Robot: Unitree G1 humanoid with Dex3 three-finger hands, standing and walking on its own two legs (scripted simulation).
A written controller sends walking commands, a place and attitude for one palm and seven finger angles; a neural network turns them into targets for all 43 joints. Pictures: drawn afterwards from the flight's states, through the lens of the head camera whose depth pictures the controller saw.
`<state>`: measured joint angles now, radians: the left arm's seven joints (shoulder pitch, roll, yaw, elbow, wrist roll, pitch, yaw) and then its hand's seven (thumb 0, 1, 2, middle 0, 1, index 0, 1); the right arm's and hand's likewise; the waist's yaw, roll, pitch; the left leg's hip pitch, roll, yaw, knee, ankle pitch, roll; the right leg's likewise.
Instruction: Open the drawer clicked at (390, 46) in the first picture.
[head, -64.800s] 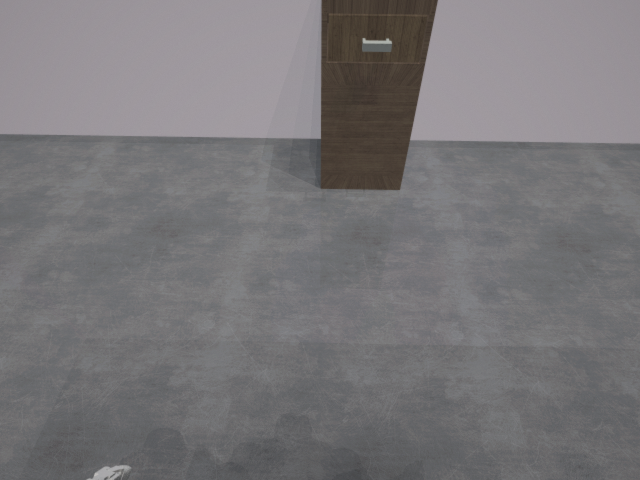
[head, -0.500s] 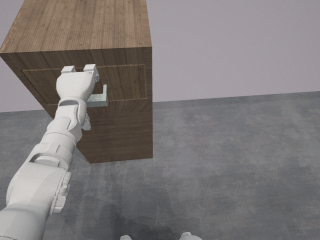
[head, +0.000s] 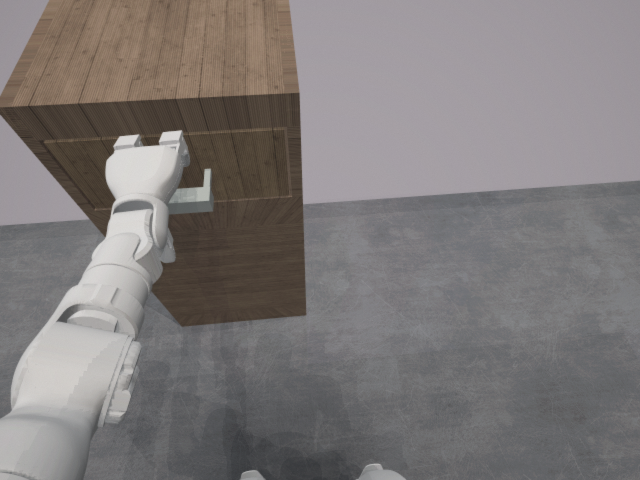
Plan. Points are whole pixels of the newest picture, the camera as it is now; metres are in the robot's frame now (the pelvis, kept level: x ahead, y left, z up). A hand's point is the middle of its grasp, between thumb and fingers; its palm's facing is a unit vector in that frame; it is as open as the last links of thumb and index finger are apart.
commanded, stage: re-aim the fingers above the handle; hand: left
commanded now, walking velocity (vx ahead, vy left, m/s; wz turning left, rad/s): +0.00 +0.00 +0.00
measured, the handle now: (180, 189) +0.56 +0.19 -0.03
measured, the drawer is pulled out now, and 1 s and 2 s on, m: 0.00 0.00 0.00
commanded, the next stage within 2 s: lower the fingers behind the handle in 0.24 s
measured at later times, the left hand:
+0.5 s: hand (169, 199) +0.50 +0.18 +0.02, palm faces -0.08 -0.02 -1.00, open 13.9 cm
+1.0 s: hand (174, 215) +0.49 +0.19 -0.02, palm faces -0.08 -0.02 -1.00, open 13.9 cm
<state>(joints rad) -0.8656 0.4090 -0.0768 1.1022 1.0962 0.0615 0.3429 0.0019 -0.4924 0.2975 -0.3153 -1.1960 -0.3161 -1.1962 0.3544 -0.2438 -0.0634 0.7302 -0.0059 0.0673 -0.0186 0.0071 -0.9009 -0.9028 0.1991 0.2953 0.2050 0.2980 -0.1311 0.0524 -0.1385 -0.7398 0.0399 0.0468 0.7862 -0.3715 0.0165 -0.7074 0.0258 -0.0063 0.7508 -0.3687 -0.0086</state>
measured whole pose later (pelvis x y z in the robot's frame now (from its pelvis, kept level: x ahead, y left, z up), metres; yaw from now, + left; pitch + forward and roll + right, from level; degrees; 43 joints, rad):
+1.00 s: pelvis +0.00 +0.00 -0.02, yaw +0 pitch +23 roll -2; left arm -0.89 0.42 -0.06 1.16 1.12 0.02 0.38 0.00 -0.49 0.30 -0.32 -1.20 -0.32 -1.20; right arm 0.36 -0.23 -0.06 0.75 -0.03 0.05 -0.02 0.01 -0.90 -0.90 0.20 0.30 0.21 0.30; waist -0.16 0.05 -0.16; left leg -0.89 0.04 0.03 0.90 -0.41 0.02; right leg -0.85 0.03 -0.02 0.86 -0.41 -0.01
